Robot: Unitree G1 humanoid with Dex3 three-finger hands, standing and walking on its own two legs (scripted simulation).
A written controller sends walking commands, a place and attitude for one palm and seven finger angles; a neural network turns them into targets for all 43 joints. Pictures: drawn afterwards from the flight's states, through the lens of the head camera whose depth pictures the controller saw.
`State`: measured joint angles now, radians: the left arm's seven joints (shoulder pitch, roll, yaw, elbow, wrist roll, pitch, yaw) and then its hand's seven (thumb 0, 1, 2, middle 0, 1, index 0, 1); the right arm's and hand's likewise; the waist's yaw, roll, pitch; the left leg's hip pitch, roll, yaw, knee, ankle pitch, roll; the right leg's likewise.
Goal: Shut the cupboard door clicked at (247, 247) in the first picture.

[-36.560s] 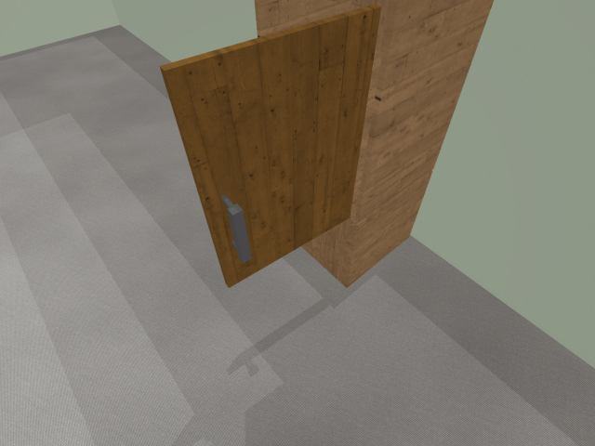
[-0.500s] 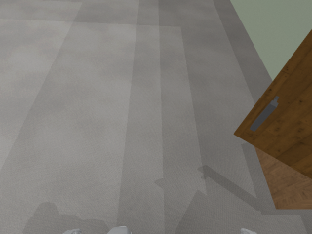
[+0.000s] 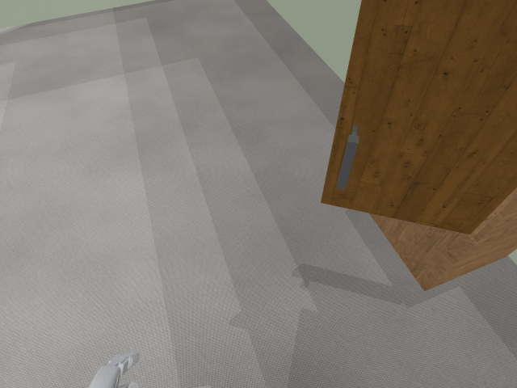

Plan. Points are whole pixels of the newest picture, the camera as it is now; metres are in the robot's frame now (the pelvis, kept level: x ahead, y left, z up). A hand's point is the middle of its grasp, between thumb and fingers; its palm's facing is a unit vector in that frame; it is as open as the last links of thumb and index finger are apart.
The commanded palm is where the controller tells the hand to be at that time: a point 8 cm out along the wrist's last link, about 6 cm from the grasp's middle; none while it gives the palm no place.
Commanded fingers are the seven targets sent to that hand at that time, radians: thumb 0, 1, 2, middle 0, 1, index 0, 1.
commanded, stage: turn to face it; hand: left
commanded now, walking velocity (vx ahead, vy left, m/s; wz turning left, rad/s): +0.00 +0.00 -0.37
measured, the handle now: (347, 158) +0.62 -0.19 -0.09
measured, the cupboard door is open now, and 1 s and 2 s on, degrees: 53 53 53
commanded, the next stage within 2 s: take the last steps up to it in 0.36 s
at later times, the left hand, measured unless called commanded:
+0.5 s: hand out of the picture +0.12 +0.22 -0.17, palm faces -0.13 -0.98 -0.17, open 7.3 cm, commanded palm none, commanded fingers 0.00 0.90 0.90 -0.20 -0.30 -0.20 -0.30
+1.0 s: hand (226, 336) +0.22 +0.08 -0.14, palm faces -0.31 -0.93 -0.21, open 7.3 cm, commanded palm none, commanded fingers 0.00 0.90 0.90 -0.20 -0.30 -0.20 -0.30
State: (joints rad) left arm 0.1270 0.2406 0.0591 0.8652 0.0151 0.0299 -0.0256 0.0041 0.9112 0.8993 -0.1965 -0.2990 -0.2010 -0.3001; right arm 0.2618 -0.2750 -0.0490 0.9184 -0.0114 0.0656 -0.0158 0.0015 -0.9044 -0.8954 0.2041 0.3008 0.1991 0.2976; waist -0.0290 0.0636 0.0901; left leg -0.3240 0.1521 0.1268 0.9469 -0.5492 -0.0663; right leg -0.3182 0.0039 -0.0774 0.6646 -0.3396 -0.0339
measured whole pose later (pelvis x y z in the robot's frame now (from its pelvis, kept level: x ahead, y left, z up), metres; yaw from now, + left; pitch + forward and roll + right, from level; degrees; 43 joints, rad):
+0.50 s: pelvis +0.04 +0.03 +0.02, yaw -11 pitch +0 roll -2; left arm 0.24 0.24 0.07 0.96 0.02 0.07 0.00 0.01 0.91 0.90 -0.20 -0.30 -0.20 -0.30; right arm 0.20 -0.18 0.00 0.90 -0.03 0.02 -0.03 0.00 -0.91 -0.90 0.20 0.30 0.20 0.30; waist 0.01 -0.06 0.04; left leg -0.27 0.04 0.07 0.56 -0.30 0.03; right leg -0.37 0.04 0.04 0.90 -0.50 0.01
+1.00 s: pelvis +0.07 -0.07 +0.01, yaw -17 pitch +0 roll -1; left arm 0.16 0.19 0.05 0.96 0.02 0.01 -0.03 0.00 0.91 0.90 -0.20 -0.30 -0.20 -0.30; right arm 0.37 -0.26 -0.06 1.08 -0.02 0.05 -0.02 0.00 -0.91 -0.90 0.20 0.30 0.20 0.30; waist -0.05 0.04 0.03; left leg -0.40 0.12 0.07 1.03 -0.51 -0.03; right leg -0.22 0.01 -0.09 0.51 -0.29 -0.04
